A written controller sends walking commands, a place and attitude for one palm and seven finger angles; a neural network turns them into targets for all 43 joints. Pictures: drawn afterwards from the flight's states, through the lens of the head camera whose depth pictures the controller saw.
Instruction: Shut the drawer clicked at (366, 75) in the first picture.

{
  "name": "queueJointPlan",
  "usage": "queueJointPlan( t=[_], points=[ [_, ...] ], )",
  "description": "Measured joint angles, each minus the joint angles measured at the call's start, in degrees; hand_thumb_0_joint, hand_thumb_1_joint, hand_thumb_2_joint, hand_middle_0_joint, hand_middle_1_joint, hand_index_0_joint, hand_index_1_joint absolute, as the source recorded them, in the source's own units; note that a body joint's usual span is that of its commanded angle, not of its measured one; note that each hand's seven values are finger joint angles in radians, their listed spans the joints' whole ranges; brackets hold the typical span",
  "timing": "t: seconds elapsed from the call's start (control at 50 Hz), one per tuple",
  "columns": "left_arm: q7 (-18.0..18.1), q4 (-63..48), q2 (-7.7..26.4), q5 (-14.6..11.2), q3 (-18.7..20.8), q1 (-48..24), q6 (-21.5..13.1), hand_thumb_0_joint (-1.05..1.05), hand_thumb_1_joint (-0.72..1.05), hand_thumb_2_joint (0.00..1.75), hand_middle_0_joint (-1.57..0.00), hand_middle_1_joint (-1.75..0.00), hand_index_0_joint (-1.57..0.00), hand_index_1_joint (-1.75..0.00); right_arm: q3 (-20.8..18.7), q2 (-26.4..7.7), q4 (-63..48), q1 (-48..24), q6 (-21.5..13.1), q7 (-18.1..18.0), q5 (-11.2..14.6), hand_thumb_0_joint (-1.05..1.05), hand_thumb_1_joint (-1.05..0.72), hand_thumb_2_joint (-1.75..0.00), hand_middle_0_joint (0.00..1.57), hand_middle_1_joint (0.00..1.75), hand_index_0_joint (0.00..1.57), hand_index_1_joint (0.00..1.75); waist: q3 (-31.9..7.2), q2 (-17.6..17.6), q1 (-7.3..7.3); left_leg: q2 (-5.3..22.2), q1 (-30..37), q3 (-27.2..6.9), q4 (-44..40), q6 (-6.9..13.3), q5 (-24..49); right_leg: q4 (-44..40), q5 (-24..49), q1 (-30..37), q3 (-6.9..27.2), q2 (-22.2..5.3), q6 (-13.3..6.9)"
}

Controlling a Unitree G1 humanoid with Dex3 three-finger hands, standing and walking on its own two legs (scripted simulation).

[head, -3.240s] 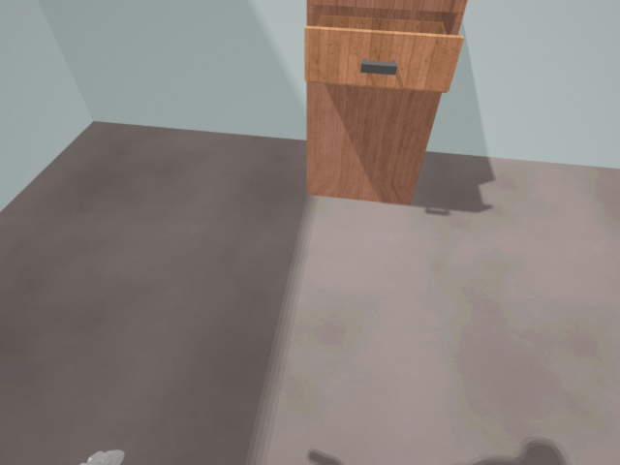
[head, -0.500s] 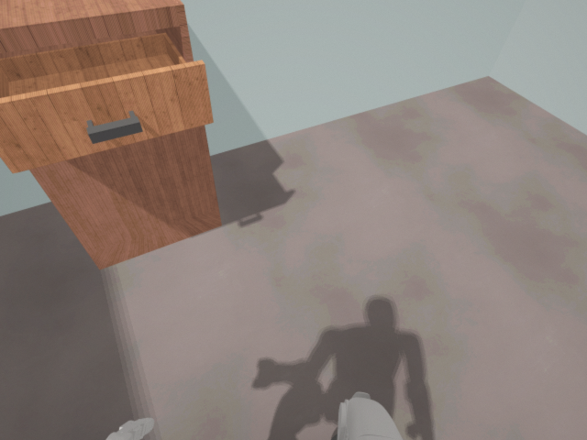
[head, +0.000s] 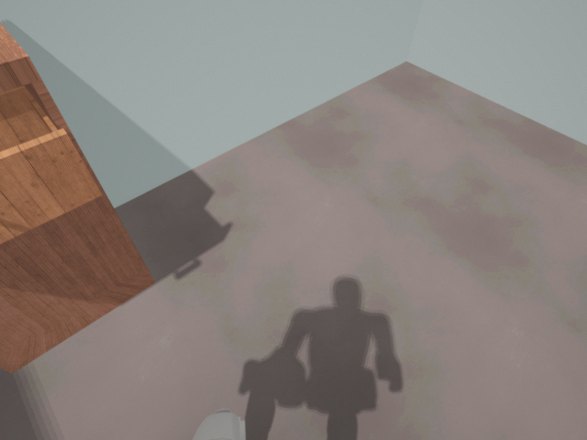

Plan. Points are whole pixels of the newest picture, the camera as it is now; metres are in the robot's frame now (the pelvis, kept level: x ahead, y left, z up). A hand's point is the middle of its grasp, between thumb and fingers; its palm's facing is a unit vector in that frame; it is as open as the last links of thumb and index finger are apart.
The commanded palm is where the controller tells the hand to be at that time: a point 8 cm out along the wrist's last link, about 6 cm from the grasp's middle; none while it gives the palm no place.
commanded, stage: turn to face it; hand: left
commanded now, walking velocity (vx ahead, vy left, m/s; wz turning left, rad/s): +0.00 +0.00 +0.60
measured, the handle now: out of the picture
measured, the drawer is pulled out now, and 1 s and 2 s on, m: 0.21 0.21 0.21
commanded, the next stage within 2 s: take the last steps up to it in 1.08 s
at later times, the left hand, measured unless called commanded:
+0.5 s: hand out of the picture +0.08 +0.25 -0.17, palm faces +0.27 -0.93 -0.23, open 7.4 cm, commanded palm none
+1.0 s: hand out of the picture +0.01 +0.17 -0.14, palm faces +0.53 -0.81 -0.27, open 7.4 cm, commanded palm none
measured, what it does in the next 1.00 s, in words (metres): steps on the spot, turning left: left foot, then right foot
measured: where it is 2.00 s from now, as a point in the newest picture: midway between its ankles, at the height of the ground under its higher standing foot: outside the picture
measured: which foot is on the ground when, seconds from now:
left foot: up 0.00-0.10, down 0.12-0.68, up 0.70-1.00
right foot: down 0.00-0.14, up 0.16-0.66, down 0.68-1.00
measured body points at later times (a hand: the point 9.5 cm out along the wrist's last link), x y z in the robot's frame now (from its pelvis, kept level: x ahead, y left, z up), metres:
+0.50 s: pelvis +0.06 +0.04 +0.01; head +0.08 +0.06 +0.45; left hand +0.07 +0.30 -0.15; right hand +0.16 -0.20 -0.13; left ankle +0.10 +0.12 -0.74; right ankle +0.09 -0.13 -0.67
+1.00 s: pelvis +0.05 -0.03 +0.01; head +0.08 -0.04 +0.45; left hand -0.02 +0.21 -0.12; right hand +0.25 -0.23 -0.15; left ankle -0.05 +0.10 -0.66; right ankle +0.10 -0.12 -0.74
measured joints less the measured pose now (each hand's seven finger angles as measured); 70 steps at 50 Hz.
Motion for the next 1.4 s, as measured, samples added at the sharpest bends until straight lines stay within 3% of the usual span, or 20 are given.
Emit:
queueJointPlan(
  t=[0.1,0.12,0.16,0.2,0.26,0.36,0.46,0.58,0.68,0.72,0.76,0.82,0.9,0.98,1.08,1.14,1.16,1.22,1.28,1.4],
  points=[
    [0.45,1.17,-0.18,-0.09,-0.62,1.72,0.38,0.00,0.92,0.90,-0.20,-0.30,-0.20,-0.30,0.61,0.32,1.75,-0.31,0.28,0.43,0.28,0.00,-0.91,-0.90,0.19,0.30,0.19,0.30,-1.48,-0.50,2.05,-3.36,8.37,1.45,-16.53,1.16,4.21,0.89,-4.14,4.67,-2.38,-1.21,2.02],
    [0.53,1.17,-0.20,-0.19,-0.64,2.22,0.62,0.00,0.92,0.90,-0.20,-0.30,-0.20,-0.30,0.76,0.31,1.92,0.06,0.28,0.61,0.20,0.00,-0.91,-0.90,0.19,0.30,0.19,0.30,-1.75,-0.64,2.30,-4.00,10.54,1.65,-19.50,2.55,6.27,2.60,-5.75,4.89,-3.04,-1.60,2.59],
    [0.81,1.29,0.29,-0.50,-0.33,2.51,1.47,0.00,0.91,0.90,-0.20,-0.30,-0.20,-0.30,0.99,1.04,2.24,0.11,0.61,0.79,-0.13,0.00,-0.91,-0.90,0.19,0.30,0.19,0.30,-1.70,-2.76,2.91,-6.16,11.22,2.01,-19.05,6.28,2.73,9.70,-11.19,2.86,-3.14,-3.84,4.10],
    [1.04,1.42,0.34,-0.43,-0.15,2.65,2.46,0.01,0.91,0.90,-0.20,-0.30,-0.20,-0.30,1.27,1.35,1.87,-0.02,1.03,0.69,-0.30,0.00,-0.91,-0.90,0.20,0.30,0.20,0.30,-1.28,-3.34,3.31,-7.21,11.58,2.15,-19.27,7.74,1.71,21.13,-17.02,-1.70,-1.33,-4.47,5.32],
    [0.67,1.41,0.38,-0.19,0.45,2.48,3.34,0.01,0.91,0.90,-0.20,-0.30,-0.19,-0.30,1.02,1.42,1.07,0.33,1.43,0.32,-0.23,0.00,-0.91,-0.90,0.20,0.30,0.20,0.30,-0.62,-3.10,3.00,-8.47,12.85,1.36,-22.87,8.17,3.67,32.52,-15.35,-7.90,0.89,-5.47,6.35],
    [0.48,0.10,0.88,-0.03,1.42,2.19,4.08,0.01,0.91,0.90,-0.20,-0.30,-0.19,-0.30,0.06,0.23,0.44,1.49,1.86,0.31,-0.04,0.00,-0.92,-0.90,0.20,0.30,0.20,0.30,-0.33,-2.44,2.39,-10.05,14.24,-0.69,-28.31,8.63,6.80,33.44,-10.04,-12.59,3.36,-7.52,7.81],
    [0.65,-1.25,1.63,-0.03,2.07,0.88,4.64,0.01,0.91,0.90,-0.20,-0.30,-0.19,-0.30,-0.92,-0.86,0.40,3.15,2.52,0.53,-0.06,0.00,-0.91,-0.90,0.20,0.30,0.20,0.30,-0.51,-1.63,1.43,-11.10,14.13,-3.63,-29.81,8.25,8.12,29.71,-8.91,-12.90,4.57,-7.68,8.68],
    [0.84,-3.45,1.73,-0.37,1.88,-1.93,4.79,0.01,0.91,0.90,-0.20,-0.30,-0.19,-0.30,-2.03,-2.22,0.23,4.54,3.40,0.68,-0.29,0.00,-0.91,-0.90,0.20,0.30,0.20,0.30,-0.59,-0.15,-0.13,-12.26,12.79,-7.62,-29.01,6.90,8.84,22.45,-10.80,-10.01,4.92,-5.59,8.29],
    [0.91,-6.11,1.06,-0.78,1.10,-2.77,3.86,0.01,0.91,0.90,-0.20,-0.30,-0.19,-0.30,-2.97,-3.56,-0.20,5.37,4.60,0.98,-0.21,0.00,-0.91,-0.90,0.20,0.30,0.20,0.30,-1.56,1.10,-0.59,-13.94,10.73,-10.92,-26.79,4.72,8.96,7.31,-7.36,-2.68,4.55,-3.75,6.63],
    [1.05,-6.73,0.45,-0.30,0.60,-2.44,3.42,0.01,0.91,0.90,-0.20,-0.30,-0.19,-0.30,-3.64,-4.25,-0.25,5.21,5.11,0.98,-0.02,0.01,-0.91,-0.90,0.20,0.30,0.20,0.30,-1.55,2.07,-0.28,-14.01,7.79,-10.44,-19.36,3.42,0.23,5.04,-2.47,-1.72,3.11,-3.84,3.51],
    [1.05,-6.94,-0.14,-0.26,-0.01,-1.68,3.59,0.01,0.91,0.90,-0.20,-0.30,-0.20,-0.30,-3.99,-4.83,-0.17,5.27,5.67,1.19,-0.38,0.01,-0.91,-0.90,0.20,0.30,0.20,0.30,-1.81,2.46,-0.32,-13.56,4.15,-7.92,-7.19,2.57,-5.39,4.81,-3.06,-0.69,1.36,-4.73,2.80],
    [1.14,-6.70,-0.60,-0.23,-0.34,-0.61,3.54,0.01,0.91,0.90,-0.21,-0.30,-0.20,-0.30,-4.02,-5.33,-0.45,5.04,5.85,1.81,-0.53,0.01,-0.91,-0.90,0.20,0.30,0.20,0.30,-1.72,2.09,-0.44,-11.08,1.16,-4.61,6.64,1.29,-4.35,2.56,-2.79,1.27,-0.67,-6.12,2.72],
    [0.99,-6.27,-1.01,-0.10,-0.78,0.20,2.73,0.01,0.91,0.90,-0.21,-0.30,-0.20,-0.30,-3.63,-5.39,-0.51,4.24,5.90,1.99,-0.44,0.01,-0.91,-0.90,0.19,0.30,0.19,0.30,-0.62,0.87,-0.03,-7.94,2.49,-3.07,10.03,-0.30,-4.10,1.73,-2.49,2.27,-3.23,-8.14,2.56],
    [0.65,-5.67,-1.26,0.27,-1.21,1.68,2.33,0.01,0.91,0.90,-0.21,-0.30,-0.20,-0.30,-3.03,-5.41,0.10,2.09,6.41,1.88,-0.25,0.01,-0.91,-0.90,0.19,0.30,0.19,0.30,0.47,-0.02,1.36,-6.33,6.49,-2.36,4.06,-0.77,-7.05,2.35,-2.77,1.84,-5.34,-9.92,2.84],
    [0.49,-3.55,-0.20,0.71,-0.87,4.12,2.65,0.01,0.90,0.90,-0.21,-0.30,-0.20,-0.30,-1.94,-4.85,-0.06,-1.81,5.84,1.62,0.34,0.01,-0.91,-0.90,0.19,0.30,0.19,0.30,1.51,-1.34,3.68,-6.74,13.06,-0.51,-8.35,0.24,-9.90,4.09,-3.13,0.17,-7.09,-11.61,3.88],
    [0.59,-1.83,1.23,0.43,-0.16,5.72,3.23,0.01,0.90,0.90,-0.21,-0.30,-0.20,-0.30,-1.12,-4.28,-1.02,-3.48,4.51,1.47,0.51,0.01,-0.91,-0.90,0.19,0.30,0.19,0.30,1.49,-2.14,4.46,-7.39,19.00,1.24,-21.22,1.39,-3.60,6.88,-4.20,-1.37,-8.23,-12.33,5.11],
    [0.56,-1.41,1.79,0.15,0.11,6.32,3.58,0.01,0.90,0.90,-0.21,-0.30,-0.20,-0.30,-0.92,-4.17,-1.37,-3.80,3.82,1.45,0.37,0.01,-0.91,-0.90,0.19,0.30,0.19,0.30,1.20,-2.19,4.51,-7.32,20.26,1.29,-24.36,3.46,-1.19,9.18,-4.98,-2.58,-8.30,-12.43,5.63],
    [0.99,0.62,3.89,0.03,0.68,6.37,5.48,0.01,0.91,0.90,-0.21,-0.30,-0.20,-0.30,0.01,-2.39,-1.43,-4.68,2.90,1.09,0.21,0.00,-0.91,-0.90,0.19,0.30,0.20,0.30,1.56,-4.45,5.34,-8.14,20.23,1.45,-22.96,5.33,-3.26,21.54,-14.88,-7.10,-2.45,-11.33,6.98],
    [0.54,2.16,4.43,0.05,0.91,6.04,5.73,0.01,0.91,0.90,-0.20,-0.30,-0.19,-0.30,0.72,-1.25,-0.90,-4.00,2.27,0.36,0.02,0.00,-0.91,-0.90,0.20,0.30,0.20,0.30,0.98,-4.36,5.31,-8.18,22.04,0.62,-25.80,5.22,-2.20,30.85,-13.13,-10.22,0.54,-9.55,7.24],
    [-0.77,2.70,2.94,0.40,-0.05,5.76,4.26,0.01,0.91,0.90,-0.20,-0.30,-0.19,-0.30,1.08,0.34,1.17,0.61,0.59,0.13,-0.01,0.00,-0.91,-0.90,0.20,0.30,0.20,0.30,-1.05,-3.01,4.28,-8.90,25.86,-0.42,-31.97,5.68,0.64,28.93,-9.19,-10.35,0.89,-8.88,7.20]
  ],
)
